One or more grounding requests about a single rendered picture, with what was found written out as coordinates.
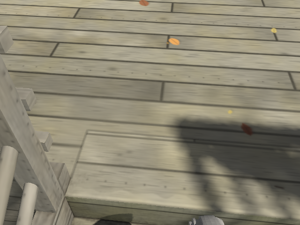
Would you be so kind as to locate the robot right thigh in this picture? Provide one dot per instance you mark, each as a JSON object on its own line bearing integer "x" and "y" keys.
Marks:
{"x": 206, "y": 220}

